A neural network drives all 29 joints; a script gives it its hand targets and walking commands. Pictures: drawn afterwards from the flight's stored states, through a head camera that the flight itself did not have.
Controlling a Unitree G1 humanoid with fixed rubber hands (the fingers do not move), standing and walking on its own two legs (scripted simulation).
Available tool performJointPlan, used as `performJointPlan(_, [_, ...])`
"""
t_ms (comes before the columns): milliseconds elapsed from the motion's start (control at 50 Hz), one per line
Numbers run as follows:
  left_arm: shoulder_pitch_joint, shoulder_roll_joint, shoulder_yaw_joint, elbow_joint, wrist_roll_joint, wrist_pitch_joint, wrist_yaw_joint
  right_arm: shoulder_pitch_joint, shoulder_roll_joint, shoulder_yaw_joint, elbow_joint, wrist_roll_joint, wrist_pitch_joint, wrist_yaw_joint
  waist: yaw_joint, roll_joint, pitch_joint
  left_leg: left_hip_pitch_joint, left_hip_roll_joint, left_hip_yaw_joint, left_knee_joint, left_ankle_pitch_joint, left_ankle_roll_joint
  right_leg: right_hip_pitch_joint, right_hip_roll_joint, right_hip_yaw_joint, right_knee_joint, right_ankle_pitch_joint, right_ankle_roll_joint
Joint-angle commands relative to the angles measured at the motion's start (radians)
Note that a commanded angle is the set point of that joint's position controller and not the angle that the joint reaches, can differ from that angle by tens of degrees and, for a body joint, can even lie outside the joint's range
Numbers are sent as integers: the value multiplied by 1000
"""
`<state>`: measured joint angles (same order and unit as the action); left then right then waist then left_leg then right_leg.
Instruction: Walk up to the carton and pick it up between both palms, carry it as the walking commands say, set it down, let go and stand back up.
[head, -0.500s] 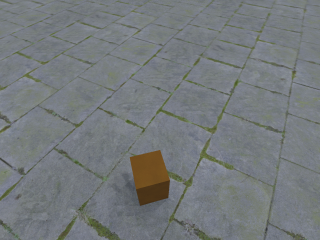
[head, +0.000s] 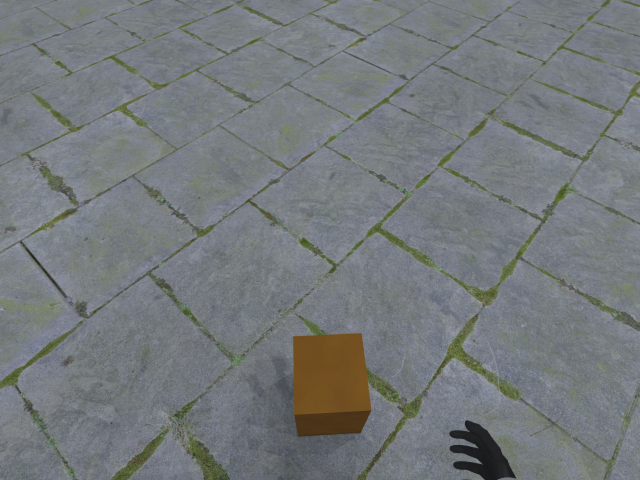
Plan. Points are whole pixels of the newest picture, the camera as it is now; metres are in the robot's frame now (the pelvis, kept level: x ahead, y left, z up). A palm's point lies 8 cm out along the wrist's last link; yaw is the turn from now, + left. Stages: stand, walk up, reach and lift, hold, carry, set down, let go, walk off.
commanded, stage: walk up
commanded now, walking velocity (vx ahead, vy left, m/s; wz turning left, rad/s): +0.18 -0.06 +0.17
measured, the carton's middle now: (328, 387) +0.41 +0.01 -0.63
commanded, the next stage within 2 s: none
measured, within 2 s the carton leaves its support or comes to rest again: neither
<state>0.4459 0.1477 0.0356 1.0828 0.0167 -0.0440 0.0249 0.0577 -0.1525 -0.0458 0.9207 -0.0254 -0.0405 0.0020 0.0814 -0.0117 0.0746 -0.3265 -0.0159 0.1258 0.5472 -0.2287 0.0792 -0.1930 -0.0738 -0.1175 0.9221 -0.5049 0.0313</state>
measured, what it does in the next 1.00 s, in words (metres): steps on the spot: right foot, then left foot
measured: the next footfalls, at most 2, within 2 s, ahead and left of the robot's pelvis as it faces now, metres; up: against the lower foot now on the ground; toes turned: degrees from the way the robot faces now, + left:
right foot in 0.30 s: +0.13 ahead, -0.14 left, +0.00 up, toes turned -6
left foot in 0.68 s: +0.00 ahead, +0.10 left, +0.00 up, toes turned +3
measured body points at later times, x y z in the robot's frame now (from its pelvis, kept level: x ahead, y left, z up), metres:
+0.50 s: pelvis +0.00 -0.01 +0.01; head +0.04 -0.05 +0.45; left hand +0.07 +0.26 -0.11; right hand +0.08 -0.29 -0.15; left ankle -0.07 +0.14 -0.61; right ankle +0.09 -0.13 -0.73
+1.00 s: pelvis -0.03 +0.04 +0.01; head -0.03 +0.06 +0.46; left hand -0.03 +0.29 -0.15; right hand +0.02 -0.18 -0.13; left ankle -0.08 +0.14 -0.73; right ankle -0.03 -0.09 -0.73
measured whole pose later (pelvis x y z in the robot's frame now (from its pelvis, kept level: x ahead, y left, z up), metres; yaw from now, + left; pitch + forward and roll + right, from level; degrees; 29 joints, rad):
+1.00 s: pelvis -0.03 +0.04 +0.01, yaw +3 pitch -1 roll +0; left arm 0.27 0.21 0.03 1.06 0.01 0.02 0.03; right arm 0.27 -0.14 0.00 1.04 -0.01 -0.03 -0.04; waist 0.01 -0.05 0.01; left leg -0.10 -0.01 0.06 0.40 -0.29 0.02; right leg -0.15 -0.04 -0.02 0.39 -0.22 0.03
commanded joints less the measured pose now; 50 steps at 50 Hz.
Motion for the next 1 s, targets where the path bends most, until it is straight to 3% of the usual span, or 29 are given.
performJointPlan(0, [-41, 59, 21, -42, 10, 6, -2, 253, -164, -44, 45, 9, -11, -20, -110, -18, -80, 314, 430, -424, -219, 738, 157, -340, -43, 98, 259, 36, 13])
performJointPlan(60, [-33, 52, 31, -55, -5, 44, 7, 116, -133, -16, 22, 26, -20, -32, -42, 171, -44, 144, 235, -154, -184, 1087, 90, -181, 15, 81, 74, 59, 20])
performJointPlan(140, [-138, 50, 48, -93, 2, 68, 12, 199, -135, -7, 65, 3, 1, -46, -76, 169, -144, 205, 224, -104, -169, 905, 101, -122, 44, 54, -127, 180, 18])
performJointPlan(160, [-155, 61, 46, -102, 6, 70, 22, 198, -175, -18, 61, -5, 27, -47, -78, 243, -138, 171, 201, -80, -144, 793, 99, -110, 22, 28, -152, 186, 23])
performJointPlan(180, [-172, 73, 44, -109, 4, 76, 31, 183, -193, -28, 52, -3, 48, -46, -80, 241, -102, 134, 193, -90, -91, 844, 96, -123, 37, 7, -164, 162, 22])
performJointPlan(240, [-184, 88, 40, -120, 13, 86, 39, 191, -209, -31, 26, -4, 63, -49, -69, 140, -99, 14, 222, -163, -13, 734, 59, -56, 30, -5, -291, 249, 7])
performJointPlan(260, [-168, 110, 44, -127, 18, 80, 39, 188, -210, -29, 16, 1, 63, -49, -48, 99, -98, -68, 206, -180, 19, 600, 19, 29, -9, 22, -405, 416, -4])
performJointPlan(280, [-141, 169, 56, -137, 29, 68, 39, 212, -182, -21, 4, 9, 63, -49, -37, -19, -115, -164, 144, -159, 105, 288, -40, 132, -159, 129, -492, 744, -39])
performJointPlan(300, [-101, 277, 75, -147, 31, 66, 38, 265, -118, -11, -23, 9, 72, -47, -37, -277, -187, -278, 30, -95, 388, -399, -99, 210, -516, 398, -501, 1219, -175])
performJointPlan(320, [-69, 297, 81, -143, 5, 78, 41, 305, -155, -34, 3, 1, 102, -48, -15, -177, -247, -178, -38, -206, 661, -537, -115, 97, -569, 413, -451, 1448, -281])
performJointPlan(340, [-83, 312, 91, -145, 4, 95, 43, 284, -186, -34, -20, -6, 122, -41, 9, -179, -289, -196, -51, -243, 814, -490, -139, 68, -539, 376, -483, 1273, -328])
performJointPlan(380, [-245, 259, 70, -178, 19, 105, 43, 225, -205, -54, -30, -5, 125, -20, -75, -190, -161, -229, -15, -234, 888, -307, -144, -69, -348, 262, -575, 734, -226])
performJointPlan(420, [-317, 230, 60, -212, 17, 100, 37, 270, -216, -71, 1, -2, 135, 2, -116, -175, -124, -193, -28, -195, 890, -200, -158, -108, -268, 185, -604, 531, -178])
performJointPlan(460, [-311, 217, 55, -219, 16, 86, 32, 247, -186, -64, 6, 7, 135, 15, -110, -165, -101, -165, -18, -160, 747, -165, -166, -94, -232, 162, -635, 334, -147])
performJointPlan(480, [-286, 224, 57, -210, 20, 78, 26, 261, -169, -53, 17, 8, 131, 24, -112, -188, -131, -129, 6, -116, 620, -161, -162, -77, -210, 172, -671, 123, -119])
performJointPlan(520, [-300, 227, 54, -198, 10, 75, 11, 273, -139, -27, 40, 19, 127, 28, -102, -287, -108, -2, -18, -39, 358, -246, -151, -118, -164, 166, -725, -24, -116])
performJointPlan(560, [-235, 272, 67, -169, 12, 87, 10, 235, -148, -16, 30, 13, 124, 23, -69, -279, -77, 33, -6, -38, 181, -301, -122, -89, -218, 222, -733, -12, -131])
performJointPlan(600, [-207, 314, 82, -155, 12, 100, 11, 262, -160, -13, 36, 14, 108, 19, -78, -261, -71, 103, 6, -46, 12, -245, -82, -106, -258, 240, -747, 25, -131])
performJointPlan(620, [-225, 309, 79, -152, 2, 102, 3, 314, -147, -9, 56, 20, 93, 14, -106, -227, -75, 189, 4, -48, -135, -148, -55, -143, -224, 197, -718, 32, -119])
performJointPlan(640, [-200, 238, 58, -129, -8, 101, -14, 334, -125, 6, 71, 17, 70, 3, -114, -106, -43, 232, 21, -97, -295, -135, -51, -191, -115, 109, -599, 29, -92])
performJointPlan(660, [-168, 137, 30, -119, -8, 100, -26, 348, -188, 6, 57, -2, 48, 0, -119, 139, -43, 283, 231, -324, -414, -291, -76, -320, -31, 28, -397, 47, -40])
performJointPlan(680, [-235, 111, 29, -145, -7, 99, -22, 281, -315, -13, 24, 3, 32, -7, -141, 266, 35, 55, 424, -561, -519, -433, -53, -358, 45, 107, -352, 49, -3])
performJointPlan(700, [-282, 142, 37, -142, -16, 107, -24, 210, -266, 2, 37, 0, 26, -12, -113, 204, 109, -69, 366, -478, -519, -448, -33, -234, 3, 227, -321, 140, -12])
performJointPlan(720, [-237, 167, 36, -125, -20, 106, -35, 122, -215, 18, 21, 7, 18, -16, -53, 210, 103, -50, 287, -371, -491, -354, -39, -195, 35, 194, -279, 212, -11])
performJointPlan(740, [-186, 177, 35, -92, -13, 101, -37, 100, -192, 24, 21, 9, 14, -18, -34, 212, 80, -6, 243, -297, -453, -252, -45, -186, 42, 165, -253, 244, -8])
performJointPlan(820, [-170, 149, 24, -56, 4, 83, -23, 186, -138, 38, 51, 12, -7, -27, -59, 188, 6, 163, 227, -218, -335, 170, -9, -144, 40, 124, -288, 220, 0])
performJointPlan(900, [-184, 115, 5, -65, -7, 68, 5, 263, -143, 25, 97, 10, -1, -41, -85, 180, -21, 257, 236, -222, -222, 493, 24, -60, 34, 93, -521, 262, -10])
performJointPlan(960, [-131, 182, 6, -63, -10, 46, 12, 306, -133, 9, 105, 22, 3, -45, -94, 87, -73, 197, 189, -224, -216, 373, -16, 119, -51, 140, -566, 568, -19])
performJointPlan(980, [-139, 169, 4, -46, -11, 47, 10, 324, -118, 10, 118, 26, 2, -44, -102, 27, -61, 201, 156, -198, -250, 365, -24, 102, -35, 121, -527, 585, -32])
